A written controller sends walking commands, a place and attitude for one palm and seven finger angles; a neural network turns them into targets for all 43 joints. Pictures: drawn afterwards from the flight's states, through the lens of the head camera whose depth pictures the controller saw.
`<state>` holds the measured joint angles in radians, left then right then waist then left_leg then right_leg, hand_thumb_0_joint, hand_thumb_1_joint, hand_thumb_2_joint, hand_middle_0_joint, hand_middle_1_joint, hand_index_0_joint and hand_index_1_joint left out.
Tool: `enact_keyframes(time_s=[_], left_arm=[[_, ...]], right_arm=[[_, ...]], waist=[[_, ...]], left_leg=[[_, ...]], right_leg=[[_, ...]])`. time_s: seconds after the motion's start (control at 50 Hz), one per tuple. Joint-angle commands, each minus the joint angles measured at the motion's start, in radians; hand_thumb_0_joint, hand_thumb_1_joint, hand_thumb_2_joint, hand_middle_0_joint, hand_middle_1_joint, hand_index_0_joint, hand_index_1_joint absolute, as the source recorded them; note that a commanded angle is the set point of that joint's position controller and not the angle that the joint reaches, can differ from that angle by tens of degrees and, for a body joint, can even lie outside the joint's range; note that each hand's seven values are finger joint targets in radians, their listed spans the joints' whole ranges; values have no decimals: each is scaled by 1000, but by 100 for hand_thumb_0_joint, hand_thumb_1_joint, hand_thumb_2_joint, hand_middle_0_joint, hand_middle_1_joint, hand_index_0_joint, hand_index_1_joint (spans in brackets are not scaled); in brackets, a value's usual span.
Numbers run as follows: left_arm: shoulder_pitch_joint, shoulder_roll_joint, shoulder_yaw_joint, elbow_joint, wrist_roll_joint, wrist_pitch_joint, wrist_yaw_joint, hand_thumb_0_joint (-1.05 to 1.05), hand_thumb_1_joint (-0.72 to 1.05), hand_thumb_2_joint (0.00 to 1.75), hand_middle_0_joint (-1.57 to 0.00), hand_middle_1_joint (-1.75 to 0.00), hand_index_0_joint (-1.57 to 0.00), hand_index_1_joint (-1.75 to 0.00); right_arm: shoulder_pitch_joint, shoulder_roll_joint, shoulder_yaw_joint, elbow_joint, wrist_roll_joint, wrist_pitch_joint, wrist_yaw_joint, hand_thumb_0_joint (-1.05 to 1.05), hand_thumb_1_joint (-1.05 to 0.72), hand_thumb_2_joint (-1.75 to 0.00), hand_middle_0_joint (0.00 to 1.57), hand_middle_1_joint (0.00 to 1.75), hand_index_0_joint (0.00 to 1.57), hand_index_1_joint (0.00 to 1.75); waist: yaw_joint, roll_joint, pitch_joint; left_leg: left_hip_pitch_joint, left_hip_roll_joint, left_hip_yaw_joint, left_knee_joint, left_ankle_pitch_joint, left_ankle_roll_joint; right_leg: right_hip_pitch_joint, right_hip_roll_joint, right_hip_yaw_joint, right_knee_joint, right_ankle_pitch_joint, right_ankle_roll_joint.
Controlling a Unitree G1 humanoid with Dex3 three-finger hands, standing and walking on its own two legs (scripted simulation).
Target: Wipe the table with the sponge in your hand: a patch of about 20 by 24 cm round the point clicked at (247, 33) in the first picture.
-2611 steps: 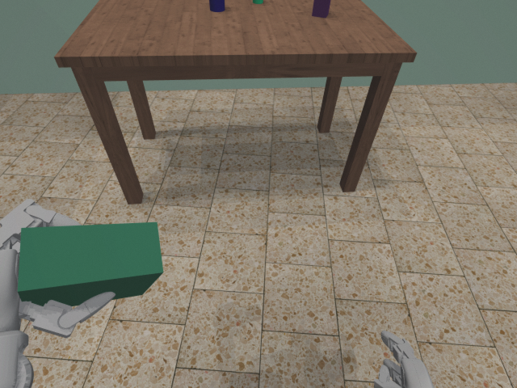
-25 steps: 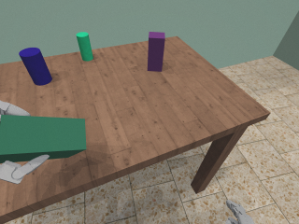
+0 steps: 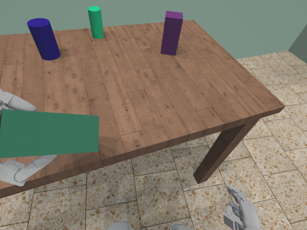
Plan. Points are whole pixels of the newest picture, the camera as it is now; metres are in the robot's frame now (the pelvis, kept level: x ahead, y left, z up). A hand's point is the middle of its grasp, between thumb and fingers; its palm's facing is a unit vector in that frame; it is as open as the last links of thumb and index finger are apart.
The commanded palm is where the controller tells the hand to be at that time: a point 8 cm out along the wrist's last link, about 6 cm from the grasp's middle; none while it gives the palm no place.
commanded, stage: step back with the hand held close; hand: left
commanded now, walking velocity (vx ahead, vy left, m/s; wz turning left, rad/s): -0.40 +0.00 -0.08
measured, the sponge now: (62, 134) +0.25 +0.19 +0.18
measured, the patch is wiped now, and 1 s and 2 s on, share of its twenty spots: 1.00 1.00 1.00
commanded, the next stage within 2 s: stop stepping back and stand still in 0.58 s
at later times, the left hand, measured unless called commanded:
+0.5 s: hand (0, 190) +0.14 +0.21 +0.23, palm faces +0.34 -0.85 -0.40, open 10.3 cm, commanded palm +0.07 +0.27 +0.25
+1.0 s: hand out of the picture -0.03 +0.17 +0.23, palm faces +0.35 -0.87 -0.36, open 10.3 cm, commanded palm -0.07 +0.22 +0.25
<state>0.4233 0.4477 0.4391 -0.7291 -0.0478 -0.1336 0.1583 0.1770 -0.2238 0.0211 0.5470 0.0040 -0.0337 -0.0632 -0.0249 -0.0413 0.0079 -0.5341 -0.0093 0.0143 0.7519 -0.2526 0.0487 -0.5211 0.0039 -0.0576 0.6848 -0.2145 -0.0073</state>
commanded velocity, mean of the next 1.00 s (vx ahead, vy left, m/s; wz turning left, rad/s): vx -0.15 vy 0.04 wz -0.03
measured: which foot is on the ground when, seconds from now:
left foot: down 0.00-0.24, up 0.26-0.46, down 0.48-0.80, up 0.82-1.00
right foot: down 0.00-0.00, up 0.02-0.20, down 0.22-0.48, up 0.50-0.76, down 0.78-1.00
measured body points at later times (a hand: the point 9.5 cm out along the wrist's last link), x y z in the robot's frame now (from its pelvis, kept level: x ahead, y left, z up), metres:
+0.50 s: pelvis -0.09 -0.01 +0.01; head -0.05 +0.02 +0.46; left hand +0.12 +0.26 +0.25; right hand +0.10 -0.27 -0.04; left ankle -0.11 +0.11 -0.72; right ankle -0.03 -0.15 -0.71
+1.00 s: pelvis -0.25 -0.05 +0.01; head -0.29 -0.04 +0.46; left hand -0.05 +0.21 +0.24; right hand -0.12 -0.31 -0.07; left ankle -0.30 +0.06 -0.67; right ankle -0.12 -0.16 -0.71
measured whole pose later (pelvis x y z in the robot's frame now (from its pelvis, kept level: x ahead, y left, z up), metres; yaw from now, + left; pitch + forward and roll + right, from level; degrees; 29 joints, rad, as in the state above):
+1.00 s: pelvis -0.25 -0.05 +0.01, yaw -4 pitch +1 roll +1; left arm 0.44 0.42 0.41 -0.58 -0.08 -0.08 0.11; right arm 0.23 -0.23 0.02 0.67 0.03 -0.04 -0.05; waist -0.03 -0.03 -0.13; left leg -0.40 0.04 0.07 1.02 -0.42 0.02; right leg -0.53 -0.03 -0.10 0.62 -0.19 -0.04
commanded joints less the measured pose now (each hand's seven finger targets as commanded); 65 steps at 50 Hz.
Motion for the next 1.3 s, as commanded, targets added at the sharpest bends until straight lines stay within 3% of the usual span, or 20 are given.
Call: enact_keyframes(time_s=[0.0,0.08,0.18,0.26,0.32,0.42,0.46,0.5,0.58,0.7,0.74,0.78,0.82,0.88,1.0,1.04,1.08,1.14,1.24,1.28], left_arm=[[-135,207,179,-338,22,-99,36,0,10,130,-120,-160,-120,-160],[-121,152,154,-192,-9,-78,37,0,10,130,-120,-160,-120,-160],[-137,88,63,-64,-16,-75,-3,0,10,130,-120,-160,-120,-160],[-110,171,86,-94,-27,-99,-9,0,10,130,-120,-160,-120,-160],[-29,161,107,-98,-23,-85,-22,0,10,130,-120,-160,-120,-160],[-61,193,152,-192,-38,-106,3,0,10,130,-120,-160,-120,-160],[-53,220,180,-278,-42,-121,15,0,10,130,-120,-160,-120,-160],[-44,169,147,-262,-26,-130,9,0,10,130,-120,-160,-120,-160],[-128,142,118,-310,-15,-91,14,0,10,130,-120,-160,-120,-160],[-125,114,101,-47,-15,-46,-2,0,10,130,-120,-160,-120,-160],[-142,139,107,-2,-10,-44,-9,0,10,130,-120,-160,-120,-160],[-183,187,93,-4,-14,-41,-16,0,10,130,-120,-160,-120,-160],[-225,163,69,14,-25,-24,-34,0,10,130,-120,-160,-120,-160],[-148,202,114,-5,-35,-11,-37,0,10,130,-120,-160,-120,-160],[-217,216,120,-155,-36,-22,-14,0,10,130,-120,-160,-120,-160],[-291,222,118,-161,-30,-20,-12,0,10,130,-120,-160,-120,-160],[-370,255,120,-122,17,-45,-10,0,10,130,-120,-160,-120,-160],[-318,166,54,84,2,-56,-27,0,10,130,-120,-160,-120,-160],[-244,145,63,94,-21,-28,-49,0,10,130,-120,-160,-120,-160],[-191,173,75,54,-18,-32,-60,0,10,130,-120,-160,-120,-160]], right_arm=[[-62,-138,-73,-138,-29,-85,-1,0,-90,-90,20,30,20,30],[-16,-108,-72,-75,-11,-111,5,0,-90,-90,20,30,20,30],[-47,-121,-54,-72,-1,-102,6,0,-90,-90,20,30,20,30],[-80,-109,-80,-105,45,-98,-7,0,-90,-90,20,30,20,30],[-126,-51,-36,-142,26,-64,-1,0,-90,-90,20,30,20,30],[-96,-95,-53,-140,29,-57,-25,0,-90,-90,20,30,20,30],[-75,-135,-96,-149,27,-88,-22,0,-90,-90,20,30,20,30],[-26,-128,-106,-118,25,-118,8,0,-90,-90,20,30,20,30],[-12,-116,-102,-71,32,-163,27,0,-90,-90,20,30,20,30],[-55,-129,-72,-104,26,-143,25,0,-90,-90,20,30,20,30],[-43,-132,-64,-122,36,-129,22,0,-90,-90,20,30,20,30],[-54,-105,-61,-134,46,-107,17,0,-90,-90,20,30,20,30],[-84,-100,-50,-53,43,-87,10,0,-90,-90,20,30,20,30],[-121,-80,-33,-60,30,-47,12,0,-90,-90,20,30,20,30],[-24,-109,-22,-67,39,-100,6,0,-90,-90,20,30,20,30],[-37,-141,-47,-111,23,-127,7,0,-90,-90,20,30,20,30],[-66,-104,-48,-91,27,-159,21,0,-90,-90,20,30,20,30],[-12,-92,-35,19,45,-155,37,0,-90,-90,20,30,20,30],[-24,-141,-36,-59,26,-121,6,0,-90,-90,20,30,20,30],[-63,-123,-54,-100,42,-104,16,0,-90,-90,20,30,20,30]], waist=[[4,362,-208],[19,205,-244],[11,232,-214],[29,-260,-234],[10,-96,-174],[-10,21,-241],[10,311,-279],[11,301,-302],[-5,261,-253],[14,271,-91],[16,125,-86],[7,-244,-117],[-18,-283,-106],[-38,-112,-89],[-22,47,-257],[-18,434,-159],[-21,519,-57],[12,139,97],[11,142,-58],[18,-193,-140]], left_leg=[[-38,334,-432,-495,-234,102],[324,287,-299,-347,275,62],[305,238,-243,-257,272,-7],[90,5,-51,377,-251,-88],[-6,63,-85,424,-226,-83],[179,72,-4,-320,57,-70],[495,332,-218,-365,707,24],[646,380,-193,-250,979,77],[579,318,-129,-249,887,41],[120,281,-115,-313,-13,16],[19,180,-48,-119,-342,-18],[2,16,18,469,-322,-59],[70,42,-74,674,-154,-69],[232,80,-6,523,-98,-54],[317,60,80,-236,-207,31],[210,191,-142,-527,-138,113],[82,339,-346,-535,-117,200],[83,324,-270,-439,-132,158],[45,142,-83,-70,-310,58],[-147,6,45,387,-312,9]], right_leg=[[157,35,104,371,-240,20],[3,29,92,147,-293,19],[211,2,94,-342,15,4],[197,-361,303,-357,603,-186],[190,-331,245,-263,661,-162],[281,-231,193,-27,655,-70],[-22,-47,94,182,-16,22],[-220,12,115,336,-371,26],[-118,9,115,246,-218,41],[236,-7,53,-61,-81,33],[334,-37,34,-222,33,20],[185,-334,389,-433,-40,-120],[-34,-319,403,-496,-347,-109],[-290,-258,209,-455,-506,-65],[43,-168,17,-87,-226,3],[-37,39,-78,520,-296,41],[-223,-45,119,858,-244,17],[-271,-85,142,625,-191,2],[324,-6,-85,-192,-4,15],[472,-215,216,-327,-104,-81]])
